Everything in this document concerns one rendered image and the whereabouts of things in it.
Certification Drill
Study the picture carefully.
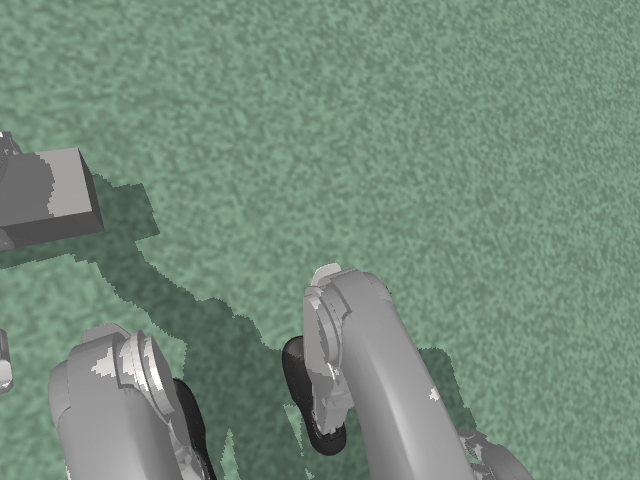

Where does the left robot foot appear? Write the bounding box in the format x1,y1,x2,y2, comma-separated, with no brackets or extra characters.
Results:
173,378,217,480

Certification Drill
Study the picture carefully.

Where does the right robot foot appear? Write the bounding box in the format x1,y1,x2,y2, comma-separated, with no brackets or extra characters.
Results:
282,336,347,456

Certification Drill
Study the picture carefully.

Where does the carton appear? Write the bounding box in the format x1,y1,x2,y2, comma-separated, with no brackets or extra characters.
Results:
0,147,105,251

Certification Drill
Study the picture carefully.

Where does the left robot hand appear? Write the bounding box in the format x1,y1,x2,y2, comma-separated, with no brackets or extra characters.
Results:
0,131,23,251

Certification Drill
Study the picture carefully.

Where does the right robot hand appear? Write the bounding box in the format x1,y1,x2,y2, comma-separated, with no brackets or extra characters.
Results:
456,429,534,480

